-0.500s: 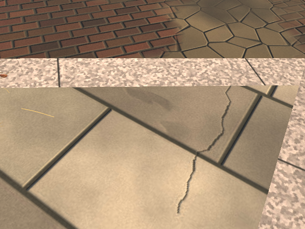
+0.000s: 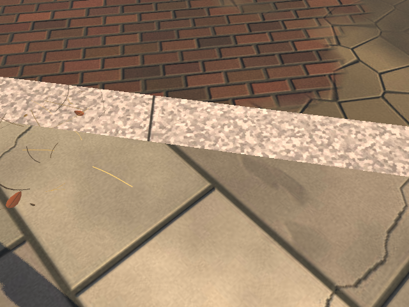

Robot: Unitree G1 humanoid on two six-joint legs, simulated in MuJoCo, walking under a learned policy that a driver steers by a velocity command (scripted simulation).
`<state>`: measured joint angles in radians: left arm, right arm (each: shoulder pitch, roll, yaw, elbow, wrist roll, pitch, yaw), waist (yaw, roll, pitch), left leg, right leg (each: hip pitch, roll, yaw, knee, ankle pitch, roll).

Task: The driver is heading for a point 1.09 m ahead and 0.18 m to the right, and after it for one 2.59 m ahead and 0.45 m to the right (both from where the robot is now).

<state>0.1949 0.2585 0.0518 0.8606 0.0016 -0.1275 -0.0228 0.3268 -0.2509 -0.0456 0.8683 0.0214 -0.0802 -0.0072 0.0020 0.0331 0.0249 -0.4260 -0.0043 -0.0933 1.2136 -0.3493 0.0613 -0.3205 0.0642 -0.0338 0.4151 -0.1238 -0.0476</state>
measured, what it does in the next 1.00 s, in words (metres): walks ahead, turning right: left foot, then right foot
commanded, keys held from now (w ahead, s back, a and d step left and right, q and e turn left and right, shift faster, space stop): w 0.14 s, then w+e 0.80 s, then w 0.04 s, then w+q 0.02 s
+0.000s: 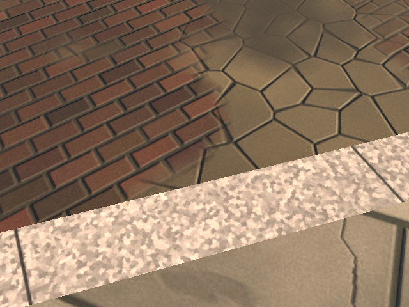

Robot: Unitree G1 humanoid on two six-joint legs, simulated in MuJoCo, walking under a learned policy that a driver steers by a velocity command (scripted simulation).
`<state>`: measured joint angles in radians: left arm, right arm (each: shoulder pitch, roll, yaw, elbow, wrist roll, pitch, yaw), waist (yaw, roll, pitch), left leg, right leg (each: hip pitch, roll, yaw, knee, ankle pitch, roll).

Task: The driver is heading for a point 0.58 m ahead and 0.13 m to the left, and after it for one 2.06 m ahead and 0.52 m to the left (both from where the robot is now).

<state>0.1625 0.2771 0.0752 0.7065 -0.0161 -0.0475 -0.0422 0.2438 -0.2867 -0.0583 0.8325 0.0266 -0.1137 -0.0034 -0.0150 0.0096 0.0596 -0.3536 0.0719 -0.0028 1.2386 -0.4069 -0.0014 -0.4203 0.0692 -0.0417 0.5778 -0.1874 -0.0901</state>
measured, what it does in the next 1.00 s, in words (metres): walks ahead, turning left: left foot, then right foot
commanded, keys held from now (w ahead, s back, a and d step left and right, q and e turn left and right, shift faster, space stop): w+q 0.74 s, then w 0.26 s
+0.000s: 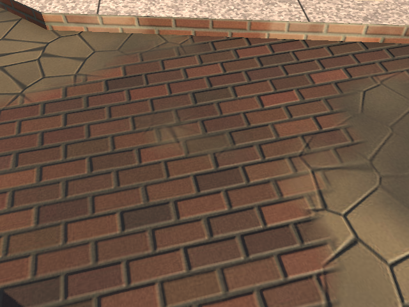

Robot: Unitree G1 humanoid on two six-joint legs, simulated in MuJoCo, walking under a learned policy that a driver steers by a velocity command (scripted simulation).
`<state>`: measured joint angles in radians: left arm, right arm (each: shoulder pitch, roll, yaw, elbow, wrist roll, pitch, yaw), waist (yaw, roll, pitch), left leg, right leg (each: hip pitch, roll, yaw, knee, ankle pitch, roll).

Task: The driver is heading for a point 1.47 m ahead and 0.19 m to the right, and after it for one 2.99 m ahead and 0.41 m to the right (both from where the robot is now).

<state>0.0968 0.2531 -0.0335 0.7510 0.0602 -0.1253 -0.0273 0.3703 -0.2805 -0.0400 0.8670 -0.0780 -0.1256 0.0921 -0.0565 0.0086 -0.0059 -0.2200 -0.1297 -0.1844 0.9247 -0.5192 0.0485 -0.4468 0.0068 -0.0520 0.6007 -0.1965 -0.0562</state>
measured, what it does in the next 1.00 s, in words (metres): goes down: left foot 0.12 m lower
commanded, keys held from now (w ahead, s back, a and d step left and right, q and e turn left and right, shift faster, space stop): w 0.46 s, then w+e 0.54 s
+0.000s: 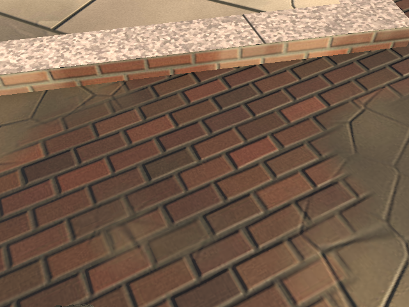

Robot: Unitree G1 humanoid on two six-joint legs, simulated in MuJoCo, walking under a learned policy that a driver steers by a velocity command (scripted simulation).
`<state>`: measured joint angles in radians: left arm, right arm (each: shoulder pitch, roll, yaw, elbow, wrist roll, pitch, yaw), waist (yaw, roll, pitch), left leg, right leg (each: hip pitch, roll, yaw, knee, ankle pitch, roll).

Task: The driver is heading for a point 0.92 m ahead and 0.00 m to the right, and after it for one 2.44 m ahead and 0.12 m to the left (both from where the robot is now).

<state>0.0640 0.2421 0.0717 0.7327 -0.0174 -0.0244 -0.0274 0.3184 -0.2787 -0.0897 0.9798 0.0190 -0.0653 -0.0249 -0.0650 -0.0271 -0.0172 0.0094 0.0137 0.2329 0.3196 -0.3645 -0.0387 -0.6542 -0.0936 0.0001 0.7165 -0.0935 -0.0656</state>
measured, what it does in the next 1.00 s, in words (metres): walks ahead: right foot, then left foot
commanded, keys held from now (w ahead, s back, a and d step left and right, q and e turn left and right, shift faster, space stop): w+e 0.04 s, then e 0.14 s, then no key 0.04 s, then q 0.70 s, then no key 0.08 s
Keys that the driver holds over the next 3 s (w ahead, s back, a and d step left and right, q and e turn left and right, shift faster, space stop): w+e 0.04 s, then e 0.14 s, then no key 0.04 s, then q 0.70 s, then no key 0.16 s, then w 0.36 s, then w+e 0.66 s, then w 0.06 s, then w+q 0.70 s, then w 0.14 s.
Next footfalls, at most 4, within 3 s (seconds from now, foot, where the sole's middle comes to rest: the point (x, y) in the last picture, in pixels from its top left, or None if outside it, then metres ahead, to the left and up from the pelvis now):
0.06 right None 0.19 -0.12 -0.77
0.60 left None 0.31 0.07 -0.77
1.06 right None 0.33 -0.16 -0.77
1.44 left None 0.32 0.10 -0.77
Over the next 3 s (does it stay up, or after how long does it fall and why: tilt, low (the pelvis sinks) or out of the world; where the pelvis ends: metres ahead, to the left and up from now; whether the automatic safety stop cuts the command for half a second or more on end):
stays up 1.13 -0.01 0.00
